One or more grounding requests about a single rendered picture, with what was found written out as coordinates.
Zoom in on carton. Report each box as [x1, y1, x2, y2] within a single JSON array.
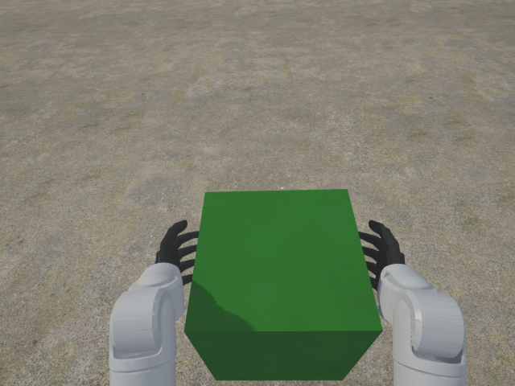
[[184, 189, 383, 380]]

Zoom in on left robot hand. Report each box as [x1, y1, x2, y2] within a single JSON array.
[[155, 220, 199, 285]]

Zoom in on right robot forearm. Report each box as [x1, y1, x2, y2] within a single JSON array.
[[377, 264, 467, 386]]

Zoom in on right robot hand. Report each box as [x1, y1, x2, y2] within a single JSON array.
[[358, 220, 405, 291]]

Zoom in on left robot forearm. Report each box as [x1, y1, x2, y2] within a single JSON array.
[[109, 262, 185, 386]]

